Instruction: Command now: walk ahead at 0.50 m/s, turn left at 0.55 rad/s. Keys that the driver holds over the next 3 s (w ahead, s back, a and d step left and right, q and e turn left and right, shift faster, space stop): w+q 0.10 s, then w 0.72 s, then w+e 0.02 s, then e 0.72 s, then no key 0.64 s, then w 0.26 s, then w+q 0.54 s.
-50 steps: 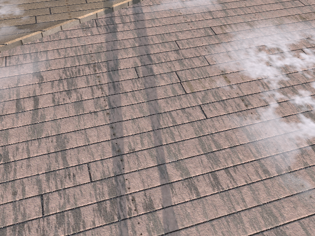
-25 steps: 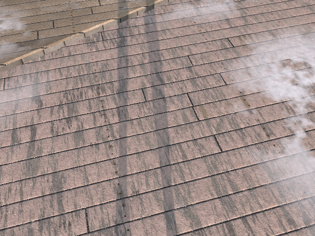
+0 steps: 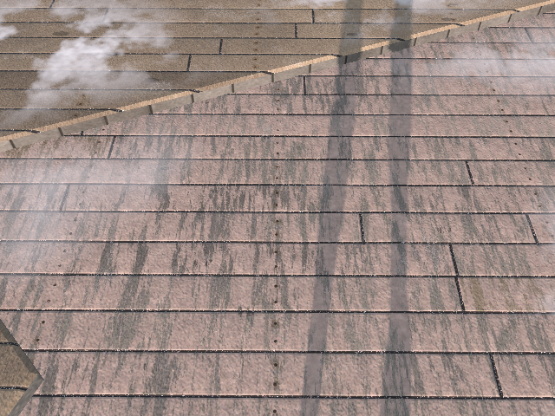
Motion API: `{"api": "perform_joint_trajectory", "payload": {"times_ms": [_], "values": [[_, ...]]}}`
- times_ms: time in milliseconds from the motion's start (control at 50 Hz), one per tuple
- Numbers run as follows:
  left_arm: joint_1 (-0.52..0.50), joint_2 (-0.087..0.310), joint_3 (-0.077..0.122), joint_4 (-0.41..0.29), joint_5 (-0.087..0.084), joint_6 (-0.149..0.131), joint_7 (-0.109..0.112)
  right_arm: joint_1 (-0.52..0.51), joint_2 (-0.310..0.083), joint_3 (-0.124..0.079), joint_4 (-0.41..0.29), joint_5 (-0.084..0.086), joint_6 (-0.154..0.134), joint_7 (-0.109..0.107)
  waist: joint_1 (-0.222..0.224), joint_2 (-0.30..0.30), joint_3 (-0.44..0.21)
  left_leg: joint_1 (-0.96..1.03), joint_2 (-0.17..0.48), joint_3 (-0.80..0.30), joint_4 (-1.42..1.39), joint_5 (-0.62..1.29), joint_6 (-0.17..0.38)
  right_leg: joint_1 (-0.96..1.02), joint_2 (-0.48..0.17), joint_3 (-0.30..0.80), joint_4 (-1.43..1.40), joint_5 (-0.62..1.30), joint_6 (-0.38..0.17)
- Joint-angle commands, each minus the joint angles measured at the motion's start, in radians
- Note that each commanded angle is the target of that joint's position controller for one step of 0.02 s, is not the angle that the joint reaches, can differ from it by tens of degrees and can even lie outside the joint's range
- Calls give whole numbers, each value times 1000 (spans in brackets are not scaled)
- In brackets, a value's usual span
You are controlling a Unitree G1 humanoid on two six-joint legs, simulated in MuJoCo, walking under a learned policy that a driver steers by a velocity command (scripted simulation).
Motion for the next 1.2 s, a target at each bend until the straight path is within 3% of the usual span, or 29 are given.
{"api": "perform_joint_trajectory", "payload": {"times_ms": [20, 80, 160, 260, 300, 320, 360, 380, 400, 420, 440, 460, 480, 500, 560, 640, 700, 820, 860, 880, 900, 920, 940, 960, 1000, 1020, 1060, 1120, 1200], "values": [[48, 85, 19, -67, 26, 28, -9, 47, -95, -14, -40, 16, -33, -10, 32, -12, -48, 113, 273, -322, -239, 363, 154, -150, -46, 29, -78, 27, 42], [-55, 85, 18, -119, 24, 50, -17, 106, -139, -24, -37, 13, -40, -8, 13, 27, -29, 85, 234, -295, -253, 398, 132, -194, -46, -1, -205, 123, 74], [-209, 84, 9, -177, 17, 51, -25, 196, -122, -17, -29, 10, -35, -5, -52, 69, -21, 171, 216, -284, -247, 436, 80, -247, -30, -18, -412, 279, 70], [-350, 86, -5, -233, 5, 36, -32, 276, -120, -6, -11, -3, -39, -18, -107, 77, -7, 317, 259, -298, -226, 497, 63, -241, 10, -36, -597, 336, 23], [-334, 107, -1, -243, 3, 29, -31, 259, -140, -8, -13, -8, -43, -25, -81, 84, -2, 350, 294, -307, -199, 561, 49, -183, 24, -26, -657, 290, -11], [-277, 122, 5, -230, 2, 25, -27, 228, -154, -10, -18, -9, -46, -28, -43, 87, -12, 341, 299, -296, -162, 651, 30, -99, 42, -26, -687, 251, -30], [-44, 162, 27, -156, -1, 13, -10, 192, -173, -13, -21, -13, -50, -24, 62, 67, -119, 324, 257, -250, 79, 835, 1, 174, 101, -49, -758, 207, -71], [114, 199, 40, -119, 14, 3, 3, 194, -152, -6, -31, -9, -54, -18, 126, 24, -219, 191, 213, -221, 303, 653, -12, 411, 4, 44, -769, 185, -106], [221, 312, 68, -114, 40, 2, 8, 318, -54, 14, -50, 30, -56, -10, 96, -184, -380, -99, 68, -140, 678, 158, -57, 704, -284, 479, -796, 75, -226], [186, 280, 67, -97, 14, 21, -5, 337, -101, 5, -36, 17, -54, -10, 72, -222, -381, -265, 3, -159, 827, -321, -53, 691, -354, 775, -952, 27, -280], [70, 208, 50, -117, -3, 26, -11, 261, -123, 0, -42, -6, -47, -11, 30, -98, -190, -331, 77, -184, 871, -238, -48, 529, -317, 644, -971, -86, -262], [0, 141, 34, -127, -6, 22, -16, 180, -112, 6, -60, -14, -48, -4, 24, -11, -96, -327, 118, -176, 816, -162, -51, 395, -271, 504, -998, -51, -239], [-18, 117, 25, -118, -1, 17, -15, 147, -92, 9, -71, -14, -45, 3, 5, -18, -47, -306, 150, -165, 758, -131, -52, 317, -219, 398, -1026, 34, -209], [-10, 102, 18, -99, -4, 10, -12, 146, -84, 10, -76, -26, -35, 9, -16, -48, -31, -271, 171, -156, 711, -115, -61, 262, -180, 321, -1046, 116, -186], [53, 113, 20, -55, -14, -14, -15, 154, -56, 19, -69, -32, -13, 22, -35, -69, -48, -257, 188, -115, 657, -79, -86, 249, -146, 218, -1072, 303, -189], [122, 126, 22, -19, -18, -15, -16, -20, -47, 30, -126, -29, -8, 30, -8, -56, -2, -385, 232, -62, 501, 54, -122, 291, -118, 139, -1125, 359, -190], [167, 126, 20, 3, -21, -13, -16, -137, -24, 44, -163, -22, -12, 33, 20, -58, 8, -362, 223, -24, 319, 151, -136, 311, -89, 81, -1119, 444, -168], [242, 144, 21, 45, -8, -5, -3, -269, -35, 50, -208, -15, -21, 27, 51, -67, 18, -319, 183, 1, 131, 138, -101, 459, -144, 78, -1052, 589, -162], [230, 146, 20, 55, -4, 1, 4, -233, -43, 44, -203, -19, -32, 19, 23, -63, 12, -239, 154, -5, 81, 73, -78, 485, -150, 89, -958, 770, -147], [218, 151, 20, 56, -5, 4, 8, -145, -52, 38, -172, -24, -42, 11, -12, -65, -28, -135, 119, 1, 40, 65, -65, 490, -131, 88, -856, 920, -129], [200, 148, 17, 54, -16, 6, 8, 1, -69, 30, -122, -34, -59, 0, -75, -38, -106, 56, 112, 3, -46, 185, -44, 449, -86, 63, -691, 938, -101], [192, 126, 9, 26, -34, 1, 8, 150, -131, 14, -89, -57, -75, -15, -119, 7, -226, 333, 265, -118, -7, 412, -13, 266, -41, 48, -475, 663, -74], [326, 10, -18, 7, -80, 7, 13, 206, -239, -14, -94, -65, -67, -18, -88, 233, -412, 651, 617, -466, 38, 805, 148, -48, 117, -51, -98, -90, -27], [288, 136, 20, 25, -51, 24, 32, 193, -198, -13, -107, -9, -49, -11, -95, 122, -450, 565, 616, -502, 21, 979, 181, -71, 129, 39, 36, -261, -30], [177, 107, 27, 3, -27, 37, 28, 41, -85, 21, -127, -5, -49, -13, -34, 71, -205, 334, 520, -258, -53, 906, 105, -133, 51, 61, 10, -166, -23], [157, 97, 32, 4, -15, 51, 20, 12, -52, 31, -127, -5, -49, -21, -14, 79, -137, 238, 473, -192, -99, 807, 61, -118, 27, 59, -38, -124, -16], [174, 79, 39, 1, 2, 84, 2, -8, -49, 34, -125, -4, -46, -34, 23, 100, -108, 110, 432, -100, -149, 745, 37, -45, 32, 32, -62, -68, 6], [169, 58, 44, -20, 3, 114, -4, -5, -82, 24, -126, -4, -53, -37, 54, 98, -135, 67, 438, -31, -173, 689, 64, -43, 38, 13, -75, -10, 18], [49, 54, 36, -83, 8, 136, -20, -10, -81, 24, -124, -9, -38, -43, 41, 133, -99, 47, 414, 57, -183, 523, 52, -63, 11, -16, -270, 102, 22]]}}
